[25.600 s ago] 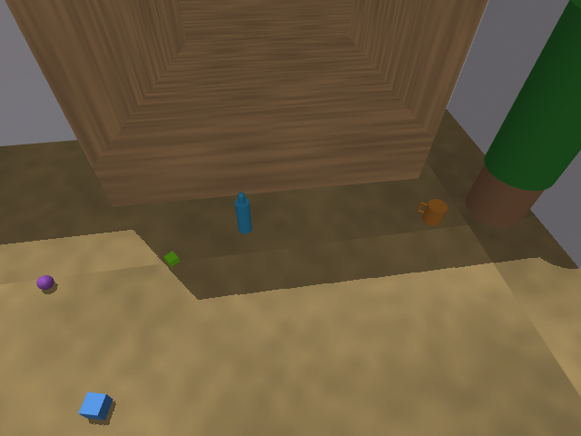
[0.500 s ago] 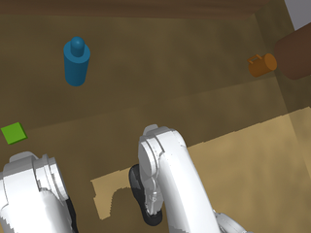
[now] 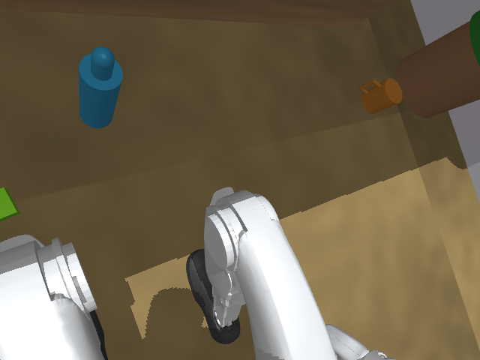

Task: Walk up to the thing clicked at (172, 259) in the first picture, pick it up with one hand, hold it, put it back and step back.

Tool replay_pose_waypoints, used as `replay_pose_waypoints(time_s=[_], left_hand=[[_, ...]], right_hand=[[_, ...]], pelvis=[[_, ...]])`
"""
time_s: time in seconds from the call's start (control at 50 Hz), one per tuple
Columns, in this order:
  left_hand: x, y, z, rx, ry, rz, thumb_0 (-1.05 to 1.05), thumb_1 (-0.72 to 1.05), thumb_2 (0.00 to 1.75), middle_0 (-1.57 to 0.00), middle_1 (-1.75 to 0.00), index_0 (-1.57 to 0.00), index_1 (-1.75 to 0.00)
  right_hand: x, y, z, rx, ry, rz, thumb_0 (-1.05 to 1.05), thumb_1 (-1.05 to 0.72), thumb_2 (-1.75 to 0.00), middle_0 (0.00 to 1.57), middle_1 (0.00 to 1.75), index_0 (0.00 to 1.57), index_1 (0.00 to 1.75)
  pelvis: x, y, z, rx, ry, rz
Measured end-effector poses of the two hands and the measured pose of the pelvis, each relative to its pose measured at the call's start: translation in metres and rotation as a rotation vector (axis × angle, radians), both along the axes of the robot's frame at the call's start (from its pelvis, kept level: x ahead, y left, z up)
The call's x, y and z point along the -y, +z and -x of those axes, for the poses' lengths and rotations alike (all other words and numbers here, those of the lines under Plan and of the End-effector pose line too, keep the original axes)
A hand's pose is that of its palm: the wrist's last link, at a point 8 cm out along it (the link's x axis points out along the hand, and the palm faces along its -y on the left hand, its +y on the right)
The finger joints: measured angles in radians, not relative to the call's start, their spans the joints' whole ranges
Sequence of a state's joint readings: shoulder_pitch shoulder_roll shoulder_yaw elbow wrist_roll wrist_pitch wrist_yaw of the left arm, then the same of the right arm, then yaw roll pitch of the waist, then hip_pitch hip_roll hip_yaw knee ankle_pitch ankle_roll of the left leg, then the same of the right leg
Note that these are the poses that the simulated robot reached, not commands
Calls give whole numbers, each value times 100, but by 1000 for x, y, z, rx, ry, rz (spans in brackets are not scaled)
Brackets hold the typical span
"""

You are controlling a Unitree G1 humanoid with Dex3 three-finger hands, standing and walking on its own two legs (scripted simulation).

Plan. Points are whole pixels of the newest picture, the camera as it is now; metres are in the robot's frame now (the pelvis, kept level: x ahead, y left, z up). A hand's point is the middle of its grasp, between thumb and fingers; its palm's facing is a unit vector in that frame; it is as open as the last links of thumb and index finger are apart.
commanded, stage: rest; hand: left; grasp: from above
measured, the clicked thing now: out of the picture +0.38 +0.26 -0.28
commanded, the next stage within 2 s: open in 0.02 s
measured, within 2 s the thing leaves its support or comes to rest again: neither
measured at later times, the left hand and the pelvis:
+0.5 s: hand out of the picture +0.35 +0.37 -0.24, palm faces -0.21 -0.41 -0.89, open 10.5 cm; pelvis -0.01 +0.00 +0.00, yaw +0 degrees
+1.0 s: hand out of the picture +0.36 +0.38 -0.25, palm faces -0.20 -0.40 -0.90, open 14.1 cm; pelvis +0.00 +0.00 +0.01, yaw -1 degrees
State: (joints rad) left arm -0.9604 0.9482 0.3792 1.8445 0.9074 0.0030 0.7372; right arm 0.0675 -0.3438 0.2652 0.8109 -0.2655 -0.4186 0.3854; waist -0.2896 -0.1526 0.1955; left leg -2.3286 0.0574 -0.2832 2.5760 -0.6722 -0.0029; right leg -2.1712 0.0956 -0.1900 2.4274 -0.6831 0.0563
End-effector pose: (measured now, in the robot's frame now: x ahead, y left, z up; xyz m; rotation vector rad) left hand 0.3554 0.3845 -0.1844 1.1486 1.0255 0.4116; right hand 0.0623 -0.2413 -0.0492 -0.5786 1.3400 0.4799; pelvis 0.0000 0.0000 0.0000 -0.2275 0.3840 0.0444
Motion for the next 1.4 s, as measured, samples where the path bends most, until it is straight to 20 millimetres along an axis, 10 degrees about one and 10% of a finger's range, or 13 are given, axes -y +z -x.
replay_pose_waypoints(time_s=[1.22, 1.4], left_hand=[[-7, -3, 1, 0, 14, -13, 0, -57, 105, -10, -88, -5, -93], [-12, 54, -18, 183, -121, -50, 0, -53, 102, -9, -89, -7, -91]], right_hand=[[0, 14, 4, 13, 18, 4, 0, -89, -89, 20, 30, 19, 30], [1, 8, -4, 28, -67, -26, 0, -89, -89, 20, 30, 20, 30]], pelvis=[[-2, 5, 6, 25, -6, 14], [2, 13, 0, -36, 3, 2]])
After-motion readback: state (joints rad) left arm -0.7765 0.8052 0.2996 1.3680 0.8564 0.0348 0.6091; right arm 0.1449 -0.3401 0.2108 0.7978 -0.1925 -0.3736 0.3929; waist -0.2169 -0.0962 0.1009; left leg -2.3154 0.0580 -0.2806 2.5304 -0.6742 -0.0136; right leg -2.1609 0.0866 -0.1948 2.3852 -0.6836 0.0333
